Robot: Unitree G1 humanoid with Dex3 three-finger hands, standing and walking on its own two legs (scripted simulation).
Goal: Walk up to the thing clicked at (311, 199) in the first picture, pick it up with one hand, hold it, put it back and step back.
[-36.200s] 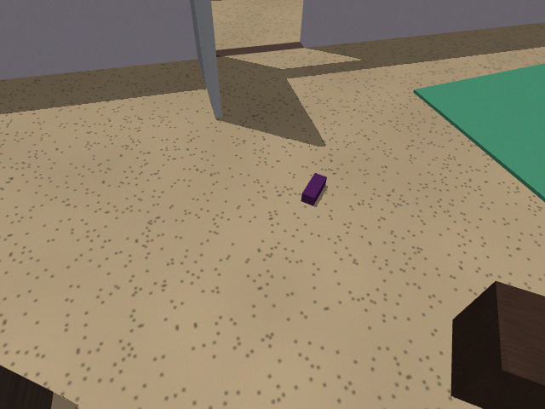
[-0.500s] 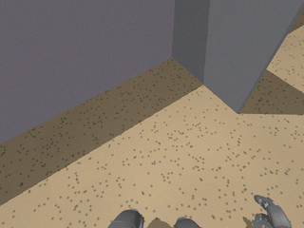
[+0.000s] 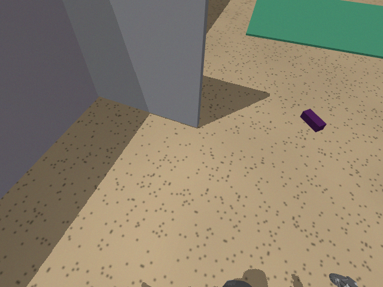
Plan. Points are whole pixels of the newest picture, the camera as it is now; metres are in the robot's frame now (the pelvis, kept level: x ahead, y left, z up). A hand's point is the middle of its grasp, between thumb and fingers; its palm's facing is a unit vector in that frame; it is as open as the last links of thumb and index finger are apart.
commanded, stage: walk up
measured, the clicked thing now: (312, 120) +1.22 -0.92 -0.75
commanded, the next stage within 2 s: stand in 1.88 s
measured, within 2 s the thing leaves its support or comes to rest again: neither
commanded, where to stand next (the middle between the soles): +0.10 -0.02 m, yaw -48 degrees
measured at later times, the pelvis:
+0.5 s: pelvis +0.05 +0.02 -0.03, yaw -24 degrees
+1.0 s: pelvis +0.06 +0.01 -0.04, yaw -40 degrees
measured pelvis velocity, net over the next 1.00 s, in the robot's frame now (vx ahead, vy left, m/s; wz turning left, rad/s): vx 0.06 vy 0.01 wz -0.70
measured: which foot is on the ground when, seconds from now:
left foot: down 0.00-0.12, up 0.14-0.40, down 0.42-0.78, up 0.80-1.00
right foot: up 0.00-0.08, down 0.10-0.44, up 0.46-0.74, down 0.76-1.00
